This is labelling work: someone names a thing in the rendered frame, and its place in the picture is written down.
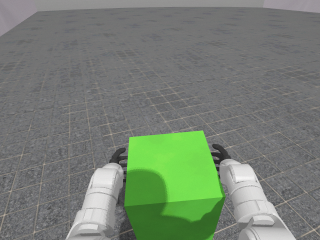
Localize right robot forearm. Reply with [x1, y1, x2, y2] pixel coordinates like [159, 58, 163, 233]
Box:
[219, 159, 296, 240]

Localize robot left hand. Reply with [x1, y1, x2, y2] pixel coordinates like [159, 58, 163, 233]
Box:
[109, 147, 128, 182]

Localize carton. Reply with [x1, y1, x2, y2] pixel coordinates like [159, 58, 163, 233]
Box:
[124, 130, 226, 240]

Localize right robot upper arm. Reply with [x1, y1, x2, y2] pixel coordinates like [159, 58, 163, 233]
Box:
[238, 226, 295, 240]

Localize left robot forearm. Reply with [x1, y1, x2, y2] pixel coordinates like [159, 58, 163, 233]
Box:
[65, 163, 124, 240]

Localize robot right hand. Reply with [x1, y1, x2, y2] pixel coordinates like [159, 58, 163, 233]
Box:
[210, 144, 231, 179]

